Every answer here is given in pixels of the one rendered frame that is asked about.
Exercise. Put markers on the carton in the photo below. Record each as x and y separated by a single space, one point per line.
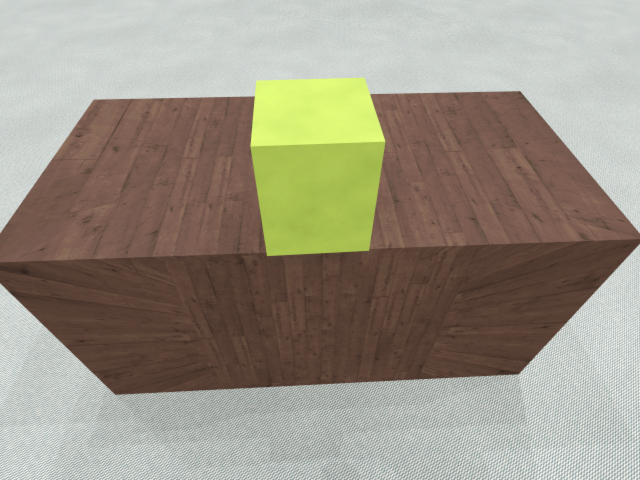
317 149

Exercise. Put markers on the pedestal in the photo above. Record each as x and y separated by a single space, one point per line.
141 249

